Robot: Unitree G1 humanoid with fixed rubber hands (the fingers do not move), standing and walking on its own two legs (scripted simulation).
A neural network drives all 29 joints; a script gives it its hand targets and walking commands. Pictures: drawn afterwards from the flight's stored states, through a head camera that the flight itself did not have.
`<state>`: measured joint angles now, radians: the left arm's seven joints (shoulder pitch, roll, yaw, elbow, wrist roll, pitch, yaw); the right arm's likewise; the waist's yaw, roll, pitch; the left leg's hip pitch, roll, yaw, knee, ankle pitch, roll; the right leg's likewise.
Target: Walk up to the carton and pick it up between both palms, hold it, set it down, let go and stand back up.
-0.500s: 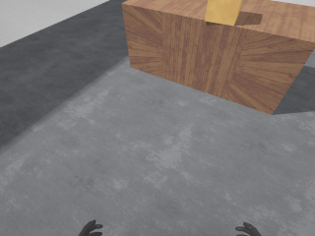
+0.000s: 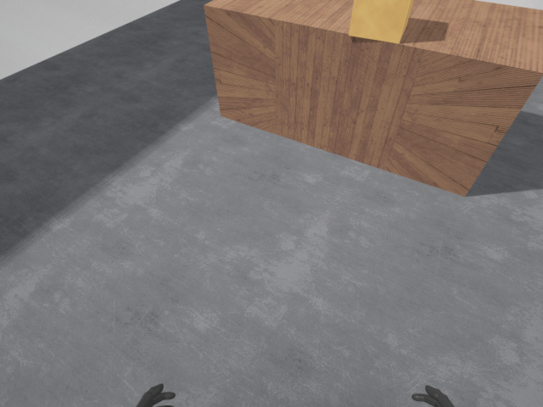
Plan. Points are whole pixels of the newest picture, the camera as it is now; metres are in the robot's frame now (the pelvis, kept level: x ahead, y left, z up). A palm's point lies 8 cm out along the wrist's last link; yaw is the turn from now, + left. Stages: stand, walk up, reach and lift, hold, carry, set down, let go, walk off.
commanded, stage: stand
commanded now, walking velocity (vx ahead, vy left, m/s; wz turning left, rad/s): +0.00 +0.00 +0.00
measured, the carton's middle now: out of the picture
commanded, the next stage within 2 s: walk up in 0.42 s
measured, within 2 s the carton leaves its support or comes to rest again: neither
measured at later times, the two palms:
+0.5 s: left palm out of the picture +0.04 +0.23 -0.12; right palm out of the picture +0.06 -0.24 -0.12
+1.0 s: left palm (180, 401) +0.16 +0.17 -0.11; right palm out of the picture +0.06 -0.40 -0.15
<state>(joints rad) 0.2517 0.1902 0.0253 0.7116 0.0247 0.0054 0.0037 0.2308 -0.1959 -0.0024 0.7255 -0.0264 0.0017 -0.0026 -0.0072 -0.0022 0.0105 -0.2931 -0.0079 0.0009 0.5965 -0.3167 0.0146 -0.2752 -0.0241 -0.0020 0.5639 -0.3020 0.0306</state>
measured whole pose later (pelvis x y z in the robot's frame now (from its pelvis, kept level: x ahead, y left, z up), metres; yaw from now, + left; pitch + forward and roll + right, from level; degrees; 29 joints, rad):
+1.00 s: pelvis +0.08 -0.11 -0.02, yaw -7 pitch -2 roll +2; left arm 0.38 0.32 0.06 0.78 0.03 -0.04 -0.05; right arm 0.40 -0.34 -0.04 0.89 -0.09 -0.04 -0.01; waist 0.01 0.03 -0.03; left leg -0.12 0.18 0.11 0.72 -0.59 0.07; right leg -0.42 -0.09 -0.02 0.73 -0.33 0.01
